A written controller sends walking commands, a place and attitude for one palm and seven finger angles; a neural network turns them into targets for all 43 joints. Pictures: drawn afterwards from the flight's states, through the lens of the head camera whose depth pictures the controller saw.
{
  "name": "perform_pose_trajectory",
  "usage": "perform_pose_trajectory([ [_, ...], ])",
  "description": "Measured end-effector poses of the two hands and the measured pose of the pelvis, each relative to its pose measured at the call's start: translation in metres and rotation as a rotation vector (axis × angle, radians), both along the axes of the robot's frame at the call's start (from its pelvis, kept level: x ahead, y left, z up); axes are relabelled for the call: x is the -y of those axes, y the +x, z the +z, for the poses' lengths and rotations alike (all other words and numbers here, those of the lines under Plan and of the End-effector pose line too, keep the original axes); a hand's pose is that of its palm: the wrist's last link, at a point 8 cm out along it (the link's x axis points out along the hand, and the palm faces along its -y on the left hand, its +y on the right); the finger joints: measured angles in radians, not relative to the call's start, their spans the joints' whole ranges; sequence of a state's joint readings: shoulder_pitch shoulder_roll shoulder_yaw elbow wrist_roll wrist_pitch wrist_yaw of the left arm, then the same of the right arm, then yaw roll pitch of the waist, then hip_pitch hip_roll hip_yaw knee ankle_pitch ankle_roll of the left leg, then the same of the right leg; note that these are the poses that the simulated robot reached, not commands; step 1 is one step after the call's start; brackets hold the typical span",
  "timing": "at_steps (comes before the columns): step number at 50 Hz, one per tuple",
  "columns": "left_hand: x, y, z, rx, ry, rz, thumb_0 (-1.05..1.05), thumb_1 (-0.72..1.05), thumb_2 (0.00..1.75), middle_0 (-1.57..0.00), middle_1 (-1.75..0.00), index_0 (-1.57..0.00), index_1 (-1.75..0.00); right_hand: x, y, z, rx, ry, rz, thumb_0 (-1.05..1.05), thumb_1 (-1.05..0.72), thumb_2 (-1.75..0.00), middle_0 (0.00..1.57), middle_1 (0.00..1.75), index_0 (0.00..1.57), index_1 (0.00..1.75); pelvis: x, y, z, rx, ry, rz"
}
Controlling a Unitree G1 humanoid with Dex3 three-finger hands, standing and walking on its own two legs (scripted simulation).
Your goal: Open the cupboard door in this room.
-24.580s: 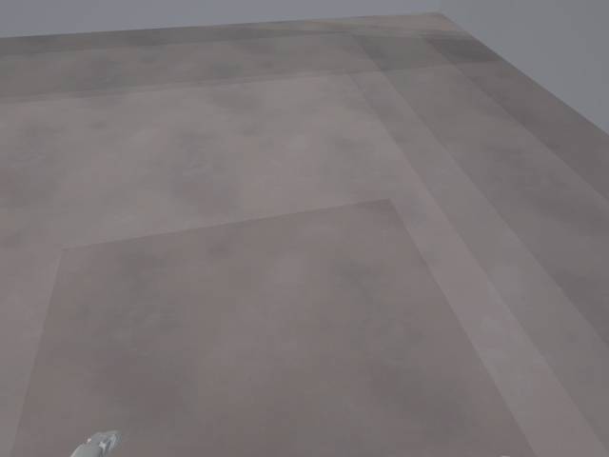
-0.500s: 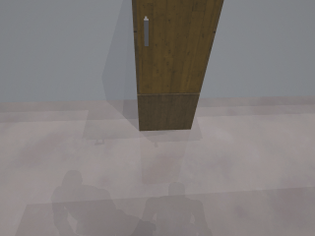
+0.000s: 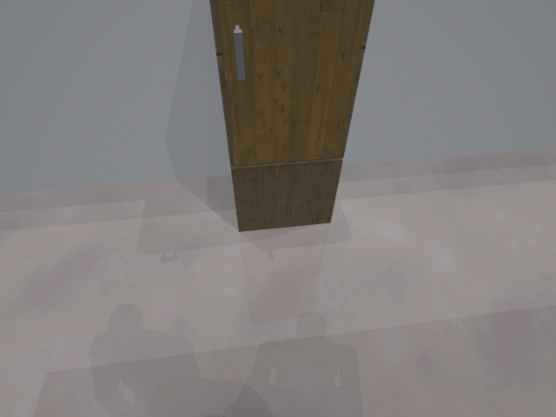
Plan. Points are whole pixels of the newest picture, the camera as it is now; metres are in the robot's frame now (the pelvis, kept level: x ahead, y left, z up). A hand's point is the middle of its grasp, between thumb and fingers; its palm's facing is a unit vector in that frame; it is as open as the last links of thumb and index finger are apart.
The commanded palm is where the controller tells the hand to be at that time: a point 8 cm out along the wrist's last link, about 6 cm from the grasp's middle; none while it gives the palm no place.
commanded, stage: look at it before walking up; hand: left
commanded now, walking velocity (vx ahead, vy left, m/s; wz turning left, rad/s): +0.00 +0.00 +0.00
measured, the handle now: (239, 52) +0.98 +0.16 +0.08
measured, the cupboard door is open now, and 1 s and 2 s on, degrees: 0 0 0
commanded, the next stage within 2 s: turn to face it in 0.36 s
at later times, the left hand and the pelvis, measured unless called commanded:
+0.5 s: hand out of the picture -0.03 +0.15 -0.18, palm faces +0.06 -0.99 -0.15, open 7.4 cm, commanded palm none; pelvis +0.01 +0.00 +0.00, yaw +0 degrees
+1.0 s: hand out of the picture -0.01 +0.17 -0.19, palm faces +0.16 -0.96 -0.21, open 7.4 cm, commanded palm none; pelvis -0.01 -0.01 -0.01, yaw +6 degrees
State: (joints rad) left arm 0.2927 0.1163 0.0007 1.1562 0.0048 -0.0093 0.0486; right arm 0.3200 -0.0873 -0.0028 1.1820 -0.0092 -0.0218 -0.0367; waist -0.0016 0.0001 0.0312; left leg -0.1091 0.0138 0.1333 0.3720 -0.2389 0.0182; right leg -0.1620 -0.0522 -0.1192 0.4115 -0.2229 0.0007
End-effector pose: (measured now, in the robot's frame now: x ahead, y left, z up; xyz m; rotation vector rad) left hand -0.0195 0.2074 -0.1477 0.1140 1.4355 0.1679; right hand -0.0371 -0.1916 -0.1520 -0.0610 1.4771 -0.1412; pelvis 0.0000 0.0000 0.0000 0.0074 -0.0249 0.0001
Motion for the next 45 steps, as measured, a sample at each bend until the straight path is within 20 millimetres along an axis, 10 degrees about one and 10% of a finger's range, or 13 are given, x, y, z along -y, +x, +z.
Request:
perform_pose_trajectory([
  [45,-0.009,-0.005,-0.006,0.026,0.029,0.086,0.00,0.91,0.90,-0.20,-0.30,-0.19,-0.30,0.022,0.036,-0.006,0.026,-0.037,0.087,0.01,-0.92,-0.90,0.20,0.30,0.20,0.30,0.003,-0.006,-0.009,-0.013,-0.004,0.079],
])
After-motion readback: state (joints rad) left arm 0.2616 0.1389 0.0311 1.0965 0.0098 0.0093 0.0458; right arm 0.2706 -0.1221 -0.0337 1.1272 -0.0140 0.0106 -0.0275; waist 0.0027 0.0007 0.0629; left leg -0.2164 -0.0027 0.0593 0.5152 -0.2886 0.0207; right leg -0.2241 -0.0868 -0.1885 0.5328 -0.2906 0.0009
